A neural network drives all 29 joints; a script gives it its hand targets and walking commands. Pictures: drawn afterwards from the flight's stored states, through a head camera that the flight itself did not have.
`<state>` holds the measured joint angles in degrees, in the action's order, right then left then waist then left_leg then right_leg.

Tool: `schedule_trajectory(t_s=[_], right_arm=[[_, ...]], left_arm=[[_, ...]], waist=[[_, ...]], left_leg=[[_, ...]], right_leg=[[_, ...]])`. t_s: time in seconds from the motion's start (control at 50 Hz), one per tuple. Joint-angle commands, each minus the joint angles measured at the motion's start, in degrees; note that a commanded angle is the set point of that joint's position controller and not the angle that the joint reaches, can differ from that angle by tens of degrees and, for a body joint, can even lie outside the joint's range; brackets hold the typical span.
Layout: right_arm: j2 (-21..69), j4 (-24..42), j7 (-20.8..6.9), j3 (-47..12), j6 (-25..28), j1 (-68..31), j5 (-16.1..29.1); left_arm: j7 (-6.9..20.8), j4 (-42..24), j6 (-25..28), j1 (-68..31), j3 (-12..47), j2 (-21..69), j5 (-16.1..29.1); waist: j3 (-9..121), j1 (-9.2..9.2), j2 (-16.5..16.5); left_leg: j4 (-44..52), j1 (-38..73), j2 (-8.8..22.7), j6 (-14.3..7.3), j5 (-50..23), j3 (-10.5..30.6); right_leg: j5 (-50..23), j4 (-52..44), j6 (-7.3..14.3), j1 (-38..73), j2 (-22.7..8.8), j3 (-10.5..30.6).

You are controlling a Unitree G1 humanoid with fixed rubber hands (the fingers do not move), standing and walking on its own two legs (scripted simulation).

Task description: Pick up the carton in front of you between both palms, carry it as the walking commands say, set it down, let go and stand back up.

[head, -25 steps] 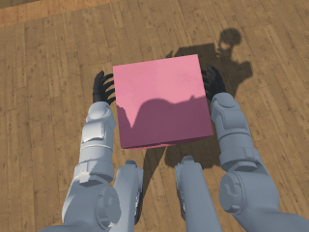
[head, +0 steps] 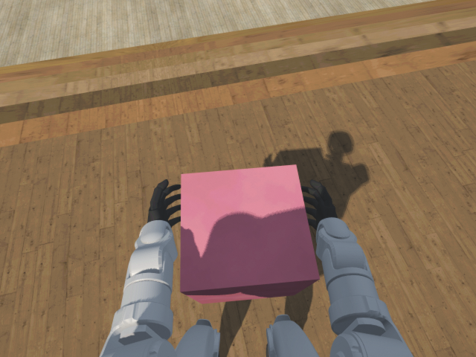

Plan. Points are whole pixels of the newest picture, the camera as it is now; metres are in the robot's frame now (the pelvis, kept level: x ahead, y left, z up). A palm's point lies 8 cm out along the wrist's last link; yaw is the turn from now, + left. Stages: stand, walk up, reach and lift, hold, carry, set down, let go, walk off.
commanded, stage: reach and lift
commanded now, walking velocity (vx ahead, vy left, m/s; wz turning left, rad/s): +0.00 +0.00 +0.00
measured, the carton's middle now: (244, 241) +0.34 -0.01 -0.11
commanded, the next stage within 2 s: hold in 1.44 s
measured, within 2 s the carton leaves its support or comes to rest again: neither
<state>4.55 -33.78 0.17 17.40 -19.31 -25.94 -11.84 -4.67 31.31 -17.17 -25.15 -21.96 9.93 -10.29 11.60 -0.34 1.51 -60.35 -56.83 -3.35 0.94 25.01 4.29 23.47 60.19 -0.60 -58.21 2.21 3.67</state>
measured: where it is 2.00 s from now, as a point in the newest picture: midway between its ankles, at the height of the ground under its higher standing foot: outside the picture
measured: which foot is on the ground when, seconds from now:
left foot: down 0.00-1.00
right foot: down 0.00-1.00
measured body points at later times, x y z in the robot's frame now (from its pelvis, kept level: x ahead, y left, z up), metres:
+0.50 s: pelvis +0.02 +0.00 +0.08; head -0.01 +0.00 +0.53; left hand +0.33 +0.15 +0.10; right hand +0.32 -0.15 +0.10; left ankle +0.03 +0.13 -0.66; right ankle +0.04 -0.12 -0.66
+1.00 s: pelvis +0.02 +0.00 +0.08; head -0.01 +0.00 +0.53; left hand +0.34 +0.15 +0.11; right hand +0.33 -0.15 +0.11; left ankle +0.03 +0.13 -0.66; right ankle +0.04 -0.12 -0.66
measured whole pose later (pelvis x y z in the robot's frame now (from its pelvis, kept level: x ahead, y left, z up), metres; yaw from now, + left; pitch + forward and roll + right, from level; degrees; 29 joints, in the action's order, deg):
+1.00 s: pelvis +0.02 +0.00 +0.08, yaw +0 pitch -5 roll +0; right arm 9.7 -20.4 -1.0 16.2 -37.0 -18.6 -18.4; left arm 0.1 22.4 -34.3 -20.8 -19.4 10.4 -18.7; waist -1.1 0.4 0.6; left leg -24.4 -7.4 -1.6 0.3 12.4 5.2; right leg 10.9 23.9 -0.3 -8.4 1.4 4.0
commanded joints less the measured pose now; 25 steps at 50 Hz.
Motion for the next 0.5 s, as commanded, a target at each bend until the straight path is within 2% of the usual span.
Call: schedule_trajectory(t_s=[0.0,0.2,0.32,0.4,0.48], right_arm=[[58.5,2.1,-11.7,-32.3,1.1,-27.9,8.1],[58.7,8.1,-12.3,-35.4,-3.8,-20.8,9.2],[58.4,12.8,-12.8,-36.6,-8.8,-18.7,10.0],[57.8,13.4,-13.1,-34.3,-12.2,-18.2,9.0],[56.6,10.9,-13.8,-29.9,-14.0,-20.0,7.0]], left_arm=[[14.3,5.1,-2.1,-24.5,35.0,57.4,6.2],[16.3,1.8,-7.1,-16.0,37.5,58.0,6.5],[17.4,-2.0,-11.8,-13.6,38.5,57.5,7.0],[18.0,-3.3,-15.2,-13.5,36.6,56.0,6.2],[18.8,-1.0,-16.8,-15.6,32.3,54.9,4.0]], waist=[[26.5,0.46,-2.2],[17.2,0.37,-2.1],[10.2,0.62,-1.5],[3.1,0.61,-0.9],[-2.6,0.83,-0.6]], left_leg=[[12.5,16.8,-4.7,-0.3,-16.0,-0.4],[25.5,33.7,-3.1,-0.9,-23.6,0.8],[33.0,42.5,-2.0,-0.8,-25.3,0.8],[37.0,44.8,-1.3,-0.7,-21.2,0.7],[39.1,44.0,-1.0,-1.0,-14.3,0.3]], right_leg=[[-17.8,-11.4,1.0,28.3,5.0,0.5],[-24.8,-24.6,0.9,43.1,3.7,1.4],[-25.0,-31.9,0.6,50.3,3.0,0.9],[-20.5,-35.9,0.7,52.1,2.8,0.6],[-13.7,-37.7,1.0,51.9,2.6,0.2]])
